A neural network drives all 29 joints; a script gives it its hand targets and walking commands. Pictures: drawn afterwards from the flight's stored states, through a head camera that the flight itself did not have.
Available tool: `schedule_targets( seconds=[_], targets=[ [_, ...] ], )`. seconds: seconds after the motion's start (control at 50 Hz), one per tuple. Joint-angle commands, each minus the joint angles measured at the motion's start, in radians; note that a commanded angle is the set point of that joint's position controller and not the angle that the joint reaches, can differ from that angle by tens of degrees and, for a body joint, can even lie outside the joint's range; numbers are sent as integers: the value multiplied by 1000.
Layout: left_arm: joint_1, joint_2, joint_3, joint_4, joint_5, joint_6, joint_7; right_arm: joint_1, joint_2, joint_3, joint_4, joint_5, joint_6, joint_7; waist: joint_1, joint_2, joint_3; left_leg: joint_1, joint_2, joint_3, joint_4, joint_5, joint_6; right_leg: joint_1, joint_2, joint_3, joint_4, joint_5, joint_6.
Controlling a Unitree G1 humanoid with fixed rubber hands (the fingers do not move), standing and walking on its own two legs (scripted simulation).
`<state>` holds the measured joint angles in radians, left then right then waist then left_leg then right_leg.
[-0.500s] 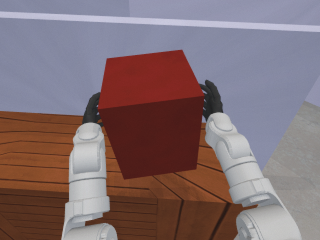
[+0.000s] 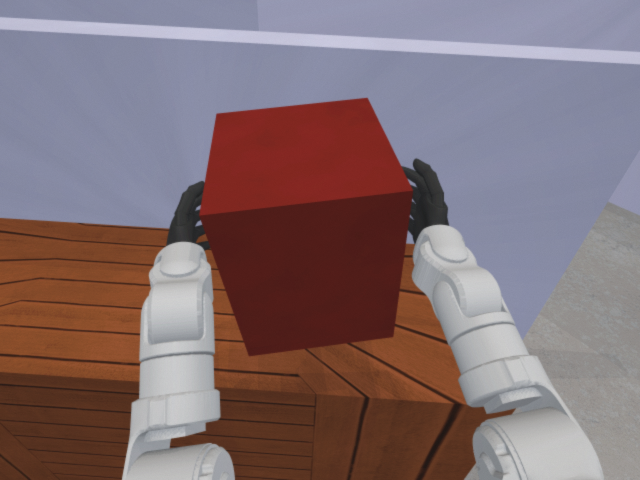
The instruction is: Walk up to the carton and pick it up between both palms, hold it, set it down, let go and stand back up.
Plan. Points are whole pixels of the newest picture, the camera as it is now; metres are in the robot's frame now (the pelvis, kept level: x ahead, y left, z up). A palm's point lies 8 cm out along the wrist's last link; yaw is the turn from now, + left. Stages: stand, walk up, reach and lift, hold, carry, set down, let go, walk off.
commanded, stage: hold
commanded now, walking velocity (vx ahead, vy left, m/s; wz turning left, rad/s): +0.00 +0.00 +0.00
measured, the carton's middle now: (307, 228) +0.41 +0.01 +0.15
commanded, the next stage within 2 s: none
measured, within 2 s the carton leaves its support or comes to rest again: neither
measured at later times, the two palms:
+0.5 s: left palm (188, 249) +0.36 +0.15 +0.17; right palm (429, 227) +0.35 -0.14 +0.19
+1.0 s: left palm (187, 249) +0.35 +0.15 +0.17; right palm (429, 226) +0.35 -0.14 +0.19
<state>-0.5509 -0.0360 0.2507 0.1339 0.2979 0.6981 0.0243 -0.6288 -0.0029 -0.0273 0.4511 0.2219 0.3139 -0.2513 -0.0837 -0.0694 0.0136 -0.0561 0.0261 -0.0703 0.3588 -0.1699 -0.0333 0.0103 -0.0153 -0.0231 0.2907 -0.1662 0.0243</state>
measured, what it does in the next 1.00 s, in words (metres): stands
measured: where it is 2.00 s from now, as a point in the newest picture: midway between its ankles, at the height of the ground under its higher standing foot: outside the picture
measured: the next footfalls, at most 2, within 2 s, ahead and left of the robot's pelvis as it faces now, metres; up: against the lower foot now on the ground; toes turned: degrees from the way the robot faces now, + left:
none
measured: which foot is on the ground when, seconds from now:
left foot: down 0.00-1.00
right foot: down 0.00-1.00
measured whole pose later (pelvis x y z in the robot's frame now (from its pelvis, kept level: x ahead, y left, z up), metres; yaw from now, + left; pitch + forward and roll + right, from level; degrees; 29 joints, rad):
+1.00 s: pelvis +0.00 +0.00 +0.00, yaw +0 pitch -8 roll -1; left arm -0.54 -0.04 0.26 0.12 0.29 0.69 0.02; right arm -0.62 0.00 -0.02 0.43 0.22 0.32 -0.26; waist -0.09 -0.07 0.02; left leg -0.05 0.03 -0.07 0.36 -0.17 -0.04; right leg 0.02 -0.01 -0.03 0.29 -0.17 0.02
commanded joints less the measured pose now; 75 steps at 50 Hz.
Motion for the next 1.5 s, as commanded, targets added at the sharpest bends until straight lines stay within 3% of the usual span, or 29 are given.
schedule_targets(
  seconds=[0.0, 0.06, 0.1, 0.18, 0.24, 0.26, 0.28, 0.32, 0.4, 0.42, 0.44, 0.6, 0.68, 0.76, 0.84, 0.96, 0.98, 1.1, 1.16, 1.18, 1.2, 1.32, 1.36, 1.38, 1.42, 1.48],
  targets=[
    [-792, -591, -541, -186, -184, -98, -159, -835, 571, 432, -295, 72, -48, 136, -17, 116, -414, 164, -81, 80, -22, 294, -17, 59, 78, -56, -23, 204, 17],
    [-792, -595, -519, -157, -167, -94, -165, -840, 574, 420, -287, 62, -48, 137, -6, 110, -388, 138, -80, 83, -30, 250, -6, 44, 74, -55, -29, 165, 18],
    [-801, -594, -520, -158, -170, -95, -166, -839, 575, 418, -268, 59, -45, 140, -16, 111, -384, 138, -81, 84, -35, 238, -6, 43, 72, -55, -33, 156, 14],
    [-772, -589, -512, -184, -164, -99, -168, -825, 582, 442, -299, 71, -50, 135, -5, 96, -418, 161, -84, 84, -25, 297, -6, 79, 79, -55, -21, 235, 22],
    [-788, -590, -542, -211, -185, -110, -169, -826, 593, 453, -332, 73, -53, 123, -24, 101, -455, 176, -89, 83, -10, 332, -12, 88, 77, -54, -14, 291, 27],
    [-794, -581, -530, -211, -177, -110, -166, -832, 590, 464, -321, 80, -50, 123, -6, 107, -447, 177, -86, 84, -11, 333, -14, 82, 81, -55, -12, 278, 29],
    [-800, -578, -538, -200, -178, -113, -167, -818, 591, 449, -311, 70, -48, 122, -22, 100, -434, 165, -88, 80, -15, 307, -12, 76, 74, -57, -18, 258, 29],
    [-797, -591, -547, -188, -181, -111, -165, -833, 587, 447, -315, 72, -49, 124, -21, 126, -419, 155, -85, 82, -17, 286, -15, 63, 75, -59, -21, 223, 24],
    [-792, -573, -542, -226, -190, -112, -160, -821, 591, 457, -328, 83, -46, 125, -8, 109, -451, 153, -85, 77, -11, 302, -11, 64, 79, -56, -15, 246, 23],
    [-798, -577, -554, -226, -194, -111, -160, -819, 590, 456, -328, 85, -45, 124, -18, 123, -439, 160, -87, 82, -9, 313, -17, 65, 79, -55, -17, 253, 24],
    [-789, -571, -539, -195, -184, -108, -161, -820, 586, 450, -313, 78, -42, 125, -20, 100, -419, 156, -86, 79, -20, 288, -12, 59, 76, -57, -19, 236, 26],
    [-780, -578, -532, -215, -177, -101, -167, -813, 581, 454, -318, 79, -45, 125, -11, 118, -427, 165, -86, 84, -16, 316, -14, 73, 78, -56, -15, 255, 24],
    [-801, -575, -529, -193, -173, -102, -167, -824, 579, 441, -291, 67, -44, 129, -18, 119, -405, 165, -83, 87, -26, 276, -12, 55, 77, -58, -27, 201, 20],
    [-799, -587, -562, -254, -190, -109, -156, -826, 588, 465, -342, 88, -52, 131, -10, 141, -471, 185, -83, 77, -6, 355, -25, 73, 85, -62, -9, 266, 19],
    [-777, -581, -552, -216, -188, -106, -159, -823, 577, 451, -341, 74, -50, 125, -15, 111, -434, 170, -82, 79, -14, 309, -15, 67, 80, -58, -18, 236, 21],
    [-793, -587, -540, -181, -179, -96, -167, -800, 570, 422, -273, 58, -43, 132, -30, 123, -372, 152, -80, 86, -35, 255, -13, 39, 74, -61, -31, 173, 15],
    [-780, -575, -518, -152, -163, -92, -168, -806, 562, 420, -265, 57, -41, 135, -17, 118, -360, 148, -80, 84, -42, 235, -7, 39, 71, -55, -36, 161, 17],
    [-818, -590, -548, -216, -188, -114, -161, -842, 597, 448, -312, 77, -56, 135, -12, 122, -456, 168, -85, 82, -17, 303, -11, 69, 79, -58, -19, 231, 19],
    [-803, -591, -541, -185, -183, -111, -160, -849, 590, 449, -312, 74, -53, 130, -15, 101, -439, 162, -85, 80, -18, 290, -8, 67, 77, -59, -22, 230, 22],
    [-785, -582, -523, -167, -174, -108, -161, -840, 586, 449, -300, 72, -50, 131, -2, 97, -417, 155, -84, 82, -23, 275, -4, 58, 74, -55, -22, 219, 23],
    [-794, -587, -532, -177, -175, -108, -163, -832, 585, 449, -285, 69, -49, 131, -17, 111, -419, 166, -83, 84, -24, 274, -10, 62, 74, -60, -24, 213, 23],
    [-794, -573, -515, -192, -167, -112, -170, -825, 591, 449, -297, 72, -51, 128, -5, 101, -419, 163, -86, 87, -25, 286, -3, 72, 72, -54, -23, 249, 28],
    [-797, -581, -532, -186, -175, -109, -169, -815, 587, 438, -293, 66, -52, 125, -21, 109, -406, 161, -87, 89, -21, 296, -10, 66, 74, -56, -24, 244, 27],
    [-794, -582, -530, -213, -174, -110, -168, -828, 587, 454, -311, 73, -52, 127, -9, 115, -433, 165, -86, 83, -21, 311, -10, 86, 77, -61, -20, 255, 24],
    [-786, -578, -541, -187, -178, -111, -167, -825, 584, 444, -311, 73, -53, 125, -18, 115, -418, 168, -87, 82, -15, 314, -13, 68, 76, -55, -23, 257, 23],
    [-806, -579, -540, -179, -174, -106, -167, -823, 573, 428, -275, 60, -47, 131, -24, 123, -381, 159, -79, 79, -26, 262, -14, 34, 76, -62, -30, 173, 19]
  ],
)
